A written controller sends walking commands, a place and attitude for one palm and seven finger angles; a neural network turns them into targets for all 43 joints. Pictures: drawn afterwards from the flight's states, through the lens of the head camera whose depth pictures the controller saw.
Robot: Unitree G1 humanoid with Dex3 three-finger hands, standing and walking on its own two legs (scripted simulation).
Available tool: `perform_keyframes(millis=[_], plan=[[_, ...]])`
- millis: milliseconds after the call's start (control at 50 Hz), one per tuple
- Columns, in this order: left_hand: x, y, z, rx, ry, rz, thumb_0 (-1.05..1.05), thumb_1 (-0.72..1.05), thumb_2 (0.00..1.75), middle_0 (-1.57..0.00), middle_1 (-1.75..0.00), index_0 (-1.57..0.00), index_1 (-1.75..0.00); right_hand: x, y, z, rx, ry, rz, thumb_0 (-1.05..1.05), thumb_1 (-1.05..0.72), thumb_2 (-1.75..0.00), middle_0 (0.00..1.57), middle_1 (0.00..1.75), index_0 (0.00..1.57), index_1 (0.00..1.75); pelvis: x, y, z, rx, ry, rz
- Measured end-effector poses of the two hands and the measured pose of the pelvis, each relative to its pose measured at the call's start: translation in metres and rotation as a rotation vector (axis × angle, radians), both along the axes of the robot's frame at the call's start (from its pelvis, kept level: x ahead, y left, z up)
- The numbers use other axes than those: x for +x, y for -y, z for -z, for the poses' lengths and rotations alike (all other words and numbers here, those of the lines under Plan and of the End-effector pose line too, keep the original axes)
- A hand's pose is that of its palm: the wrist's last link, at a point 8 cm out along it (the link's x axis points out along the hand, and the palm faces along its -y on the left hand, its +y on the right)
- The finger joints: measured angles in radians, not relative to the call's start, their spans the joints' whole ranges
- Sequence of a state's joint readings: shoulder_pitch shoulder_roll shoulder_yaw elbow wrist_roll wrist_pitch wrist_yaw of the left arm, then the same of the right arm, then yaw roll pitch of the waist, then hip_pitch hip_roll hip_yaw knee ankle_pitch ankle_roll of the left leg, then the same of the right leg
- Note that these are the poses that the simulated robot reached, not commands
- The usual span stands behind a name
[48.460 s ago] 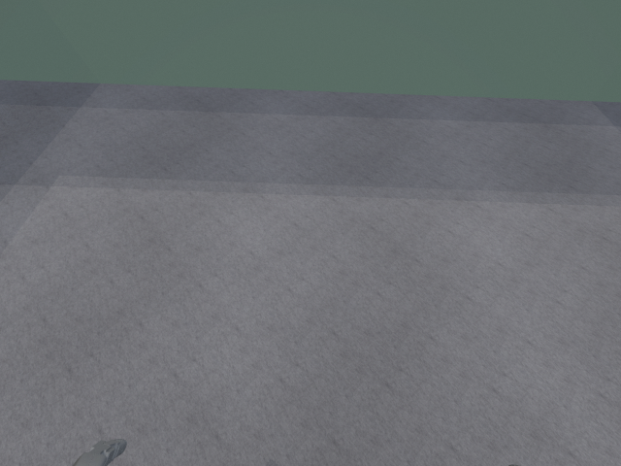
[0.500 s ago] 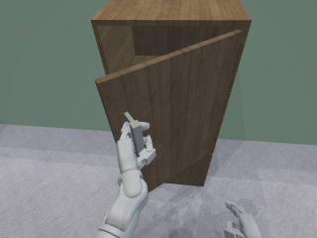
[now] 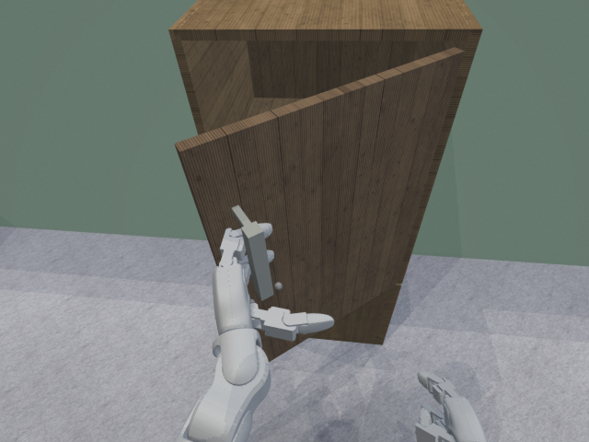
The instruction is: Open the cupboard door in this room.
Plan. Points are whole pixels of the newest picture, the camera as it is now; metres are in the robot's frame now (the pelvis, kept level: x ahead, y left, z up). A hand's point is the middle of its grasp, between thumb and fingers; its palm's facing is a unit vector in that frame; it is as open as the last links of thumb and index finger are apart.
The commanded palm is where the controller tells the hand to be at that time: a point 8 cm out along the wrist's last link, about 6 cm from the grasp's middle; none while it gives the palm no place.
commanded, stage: open thumb and fingers to let go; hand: left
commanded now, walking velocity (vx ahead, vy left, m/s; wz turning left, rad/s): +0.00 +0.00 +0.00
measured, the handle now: (252, 254) +0.34 +0.07 +0.10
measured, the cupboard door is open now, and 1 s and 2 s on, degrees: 38 43 43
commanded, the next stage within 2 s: slide the hand sideways off the handle in 0.20 s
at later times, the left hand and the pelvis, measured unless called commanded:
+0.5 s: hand (286, 325) +0.24 +0.02 +0.09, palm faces -0.22 -0.97 -0.06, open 16.1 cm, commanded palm +0.24 +0.06 +0.09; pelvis -0.03 +0.01 +0.00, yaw +1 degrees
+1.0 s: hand (256, 341) +0.22 +0.05 +0.09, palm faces -0.14 -0.99 +0.03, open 16.1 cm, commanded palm +0.20 +0.11 +0.09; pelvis -0.01 +0.02 +0.00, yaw -3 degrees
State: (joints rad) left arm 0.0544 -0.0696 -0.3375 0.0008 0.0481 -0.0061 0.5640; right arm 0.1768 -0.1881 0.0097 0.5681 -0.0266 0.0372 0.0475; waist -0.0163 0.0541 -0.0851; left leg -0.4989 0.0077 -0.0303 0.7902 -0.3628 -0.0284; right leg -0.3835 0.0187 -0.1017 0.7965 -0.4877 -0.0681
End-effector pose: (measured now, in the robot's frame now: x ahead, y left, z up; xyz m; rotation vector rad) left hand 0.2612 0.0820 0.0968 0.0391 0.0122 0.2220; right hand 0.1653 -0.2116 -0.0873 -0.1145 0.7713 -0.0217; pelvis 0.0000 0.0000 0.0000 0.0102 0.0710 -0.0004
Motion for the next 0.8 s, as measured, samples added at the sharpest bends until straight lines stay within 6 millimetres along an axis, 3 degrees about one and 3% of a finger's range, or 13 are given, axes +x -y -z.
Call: perform_keyframes(millis=[120,340,500,660,800], plan=[[0.004,0.003,0.003,0.001,-0.02,-0.009,-0.01,-0.48,0.31,-0.25,-0.86,-0.25,-0.86,-0.004,-0.003,-0.001,-0.007,-0.004,-0.008,0.02,-0.9,-0.9,0.2,0.3,0.2,0.3,-0.006,-0.001,0.0,-0.005,0.005,-0.001],[-0.005,0.003,0.004,0.011,-0.015,0.023,-0.02,-0.5,0.3,-0.37,-0.59,-0.33,-0.66,-0.014,-0.01,0.003,0.002,-0.002,-0.03,0.02,-0.9,-0.9,0.2,0.3,0.2,0.3,-0.018,-0.004,0.002,-0.009,0.012,-0.006],[-0.025,0.003,0.007,0.023,0.046,0.448,-0.02,-0.5,0.3,-0.24,-0.41,-0.16,-0.44,-0.035,-0.006,0.004,-0.019,-0.001,-0.009,0.02,-0.9,-0.9,0.2,0.3,0.2,0.3,-0.029,-0.011,0.003,-0.008,0.021,-0.011],[-0.025,0.013,0.007,-0.066,0.031,0.451,-0.02,-0.51,0.3,-0.18,-0.33,-0.18,-0.35,-0.051,-0.007,-0.007,-0.027,0.015,0.054,0.02,-0.9,-0.9,0.2,0.3,0.2,0.3,-0.029,-0.017,-0.002,-0.004,0.042,0.03],[-0.03,0.005,0.006,-0.061,0.038,0.433,-0.02,-0.5,0.3,-0.2,-0.34,-0.2,-0.33,-0.048,-0.009,-0.014,-0.028,0.019,0.063,0.02,-0.9,-0.9,0.2,0.3,0.2,0.3,-0.024,-0.02,-0.004,-0.003,0.043,0.052]])
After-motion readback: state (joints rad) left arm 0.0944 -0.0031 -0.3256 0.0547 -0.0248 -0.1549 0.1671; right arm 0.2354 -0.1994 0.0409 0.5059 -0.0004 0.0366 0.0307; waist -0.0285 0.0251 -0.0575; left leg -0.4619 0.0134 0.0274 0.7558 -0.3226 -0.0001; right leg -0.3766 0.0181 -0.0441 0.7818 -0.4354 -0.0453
